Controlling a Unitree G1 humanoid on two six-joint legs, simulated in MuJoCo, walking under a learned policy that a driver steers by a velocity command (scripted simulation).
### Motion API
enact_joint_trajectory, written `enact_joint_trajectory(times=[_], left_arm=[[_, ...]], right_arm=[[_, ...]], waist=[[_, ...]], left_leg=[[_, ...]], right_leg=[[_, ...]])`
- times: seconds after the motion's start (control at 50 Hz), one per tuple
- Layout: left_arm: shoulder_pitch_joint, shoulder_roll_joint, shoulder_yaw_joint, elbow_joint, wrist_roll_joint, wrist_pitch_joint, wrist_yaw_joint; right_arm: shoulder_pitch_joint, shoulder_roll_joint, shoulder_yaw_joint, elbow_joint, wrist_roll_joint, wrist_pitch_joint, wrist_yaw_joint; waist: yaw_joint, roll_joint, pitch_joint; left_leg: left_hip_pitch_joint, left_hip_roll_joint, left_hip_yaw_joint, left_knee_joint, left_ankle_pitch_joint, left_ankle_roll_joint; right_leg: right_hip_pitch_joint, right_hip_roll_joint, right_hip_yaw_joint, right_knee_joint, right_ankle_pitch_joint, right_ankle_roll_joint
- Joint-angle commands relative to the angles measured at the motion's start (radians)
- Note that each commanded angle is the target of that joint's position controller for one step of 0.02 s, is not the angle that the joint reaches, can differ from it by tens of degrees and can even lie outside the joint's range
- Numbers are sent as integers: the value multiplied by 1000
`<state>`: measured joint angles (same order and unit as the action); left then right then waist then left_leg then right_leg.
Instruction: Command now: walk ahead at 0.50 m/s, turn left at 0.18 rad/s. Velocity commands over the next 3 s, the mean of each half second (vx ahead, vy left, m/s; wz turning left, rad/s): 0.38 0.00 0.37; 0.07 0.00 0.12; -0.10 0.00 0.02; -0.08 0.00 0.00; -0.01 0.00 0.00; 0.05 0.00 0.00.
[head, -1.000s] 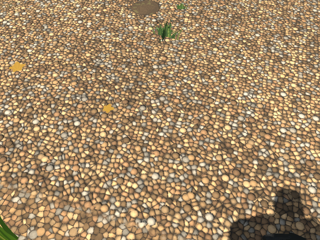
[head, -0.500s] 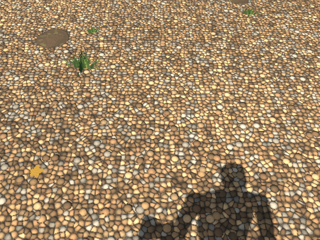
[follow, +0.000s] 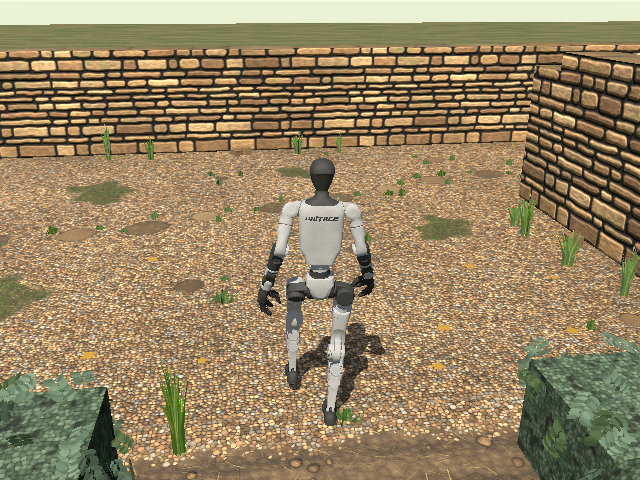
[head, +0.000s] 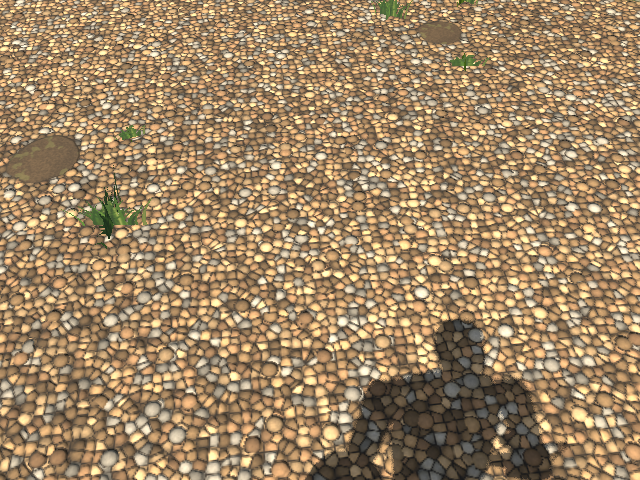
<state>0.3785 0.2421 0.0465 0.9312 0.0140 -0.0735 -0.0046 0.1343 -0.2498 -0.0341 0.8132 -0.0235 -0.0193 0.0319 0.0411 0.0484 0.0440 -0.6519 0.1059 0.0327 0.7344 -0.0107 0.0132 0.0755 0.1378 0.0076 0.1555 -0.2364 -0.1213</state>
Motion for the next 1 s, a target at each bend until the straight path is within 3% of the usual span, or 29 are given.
enact_joint_trajectory(times=[0.02,0.06,0.1,0.12,0.14,0.16,0.18,0.2,0.22,0.24,0.26,0.3,0.38,0.46,0.52,0.58,0.62,0.64,0.66,0.68,0.7,0.72,0.74,0.76,0.78,0.82,0.88,0.94,1.0], left_arm=[[81,124,18,-4,13,-11,15],[58,131,14,3,18,-11,25],[27,152,15,4,22,-13,36],[18,164,17,5,27,-8,39],[1,176,19,0,23,-2,39],[-20,169,12,-31,14,-6,39],[57,79,-4,-74,-9,-14,18],[-16,145,8,-80,19,-22,14],[-76,141,5,-112,12,-34,7],[-105,140,2,-119,7,-41,6],[-109,130,3,-121,11,-30,8],[-76,104,-3,-129,27,11,11],[-104,85,-10,-158,22,46,12],[-208,85,-15,-191,13,56,12],[-260,94,-18,-202,6,55,14],[-260,105,-19,-196,4,47,21],[-200,114,-16,-172,2,38,28],[-148,114,-15,-152,5,31,33],[-85,123,-13,-134,13,17,39],[-37,187,-6,-139,18,8,47],[-69,180,-6,-140,-11,29,42],[-85,126,-22,-144,-17,36,31],[-128,97,-33,-146,-9,37,29],[-175,78,-42,-148,0,43,31],[-203,79,-45,-144,3,46,37],[-214,98,-41,-126,9,52,37],[-174,123,-33,-93,3,58,34],[-193,133,-27,-77,-1,72,34],[-155,114,-22,-58,-12,78,26]], right_arm=[[-151,-57,-4,-100,5,-20,7],[-136,-62,-6,-102,4,-24,9],[-45,-78,-15,-76,1,-25,-2],[54,-97,-25,-46,-2,-28,-7],[198,-115,-37,-1,-9,-35,-12],[354,-177,-59,34,-27,-38,-22],[372,-293,-93,29,-30,-31,-27],[309,-241,-84,35,24,-22,-14],[227,-217,-79,16,27,-18,-13],[183,-160,-65,9,19,-18,-13],[163,-134,-56,9,19,-22,-18],[161,-126,-48,17,26,-36,-22],[188,-175,-60,16,22,-36,-23],[238,-148,-51,23,24,-15,-35],[267,-145,-48,30,15,-5,-47],[256,-142,-43,31,2,4,-55],[224,-145,-41,28,2,5,-59],[200,-147,-39,28,12,2,-61],[180,-140,-34,21,24,-6,-61],[229,-94,-17,-5,27,-17,-59],[335,-78,-22,34,37,6,-63],[298,-131,-29,54,13,27,-67],[248,-120,-29,61,5,38,-64],[224,-102,-24,65,6,48,-61],[212,-91,-20,70,7,59,-57],[231,-75,-9,100,8,71,-53],[195,-67,-2,126,16,78,-60],[195,-53,7,161,15,71,-63],[150,-109,7,169,-1,47,-64]], waist=[[39,-98,56],[13,-102,55],[-35,-129,0],[-78,-136,-56],[-145,-126,-126],[-212,-64,-217],[-140,188,-299],[-135,58,-296],[-104,19,-147],[-81,-62,-64],[-48,-90,-11],[-7,-64,-29],[-4,-11,-79],[-59,32,-98],[-93,34,-92],[-94,35,-70],[-67,35,-58],[-33,21,-59],[3,-19,-89],[-20,-167,-188],[-46,-287,-267],[-45,-170,-217],[-51,-119,-138],[-69,-106,-101],[-82,-145,-69],[-90,-192,-69],[-59,-180,-91],[-74,-171,-70],[-31,-82,0]], left_leg=[[-31,-46,25,-81,8,36],[29,-84,38,-135,-50,69],[160,-148,81,-149,-143,110],[253,-181,91,-166,-186,132],[418,-197,81,-239,-156,159],[666,-61,-102,-268,-183,221],[957,226,-647,-322,-141,408],[942,227,-782,-422,-144,417],[802,206,-621,-442,-144,387],[675,173,-522,-462,27,353],[570,130,-431,-460,244,322],[476,67,-304,-451,507,285],[461,-7,-213,-421,703,240],[527,-32,-196,-393,689,148],[613,-2,-229,-369,668,135],[645,26,-261,-319,677,146],[632,31,-288,-265,672,141],[614,15,-288,-212,645,123],[554,-20,-276,-130,542,92],[452,-95,-225,24,120,58],[382,-240,-144,179,-584,33],[346,-221,-154,261,-667,31],[338,-204,-168,276,-620,21],[356,-183,-172,239,-568,8],[386,-162,-163,178,-524,-7],[441,-165,-109,63,-488,-30],[473,-152,-75,-91,-431,-34],[547,-143,-49,-294,-262,-12],[501,-40,-190,-378,-256,33]], right_leg=[[38,-310,34,-17,576,-40],[71,-331,-3,26,721,-28],[96,-340,-42,166,1049,-8],[105,-339,-57,307,1152,-1],[51,-323,-81,507,1103,9],[-152,-293,-111,789,819,26],[-587,-64,-121,1211,-35,85],[-720,-68,58,1293,-219,69],[-769,-134,77,1252,-139,67],[-739,-167,59,1187,-94,76],[-688,-186,52,1131,-96,92],[-590,-194,39,1040,-110,131],[-588,-171,-10,879,-26,173],[-600,-169,-23,717,110,166],[-621,-168,-12,632,134,148],[-579,-150,-4,545,67,122],[-479,-134,0,435,36,91],[-390,-130,0,322,101,73],[-236,-181,49,217,340,49],[-47,-401,253,265,850,-20],[-16,-554,413,279,1085,-195],[-101,-537,429,238,907,-216],[-183,-483,362,197,729,-185],[-246,-431,302,155,573,-139],[-299,-389,248,116,462,-102],[-319,-320,175,104,357,-60],[-282,-318,187,102,207,-55],[-336,-296,194,102,-19,-19],[-397,-234,166,87,-164,71]])
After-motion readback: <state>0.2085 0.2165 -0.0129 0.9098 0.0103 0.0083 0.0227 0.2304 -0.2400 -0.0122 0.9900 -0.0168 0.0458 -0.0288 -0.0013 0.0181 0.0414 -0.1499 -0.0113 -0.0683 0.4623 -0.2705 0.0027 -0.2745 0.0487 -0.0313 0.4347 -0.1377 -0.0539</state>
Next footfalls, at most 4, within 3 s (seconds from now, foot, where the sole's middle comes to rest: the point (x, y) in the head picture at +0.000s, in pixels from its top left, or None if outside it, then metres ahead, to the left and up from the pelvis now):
0.16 left None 0.25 0.10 -0.78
0.66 right None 0.46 -0.01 -0.78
0.98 left None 0.31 0.17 -0.78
1.80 left None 0.19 0.10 -0.78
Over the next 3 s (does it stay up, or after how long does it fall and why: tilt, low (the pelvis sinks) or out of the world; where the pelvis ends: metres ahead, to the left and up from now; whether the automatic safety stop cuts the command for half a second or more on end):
stays up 0.20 0.01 0.00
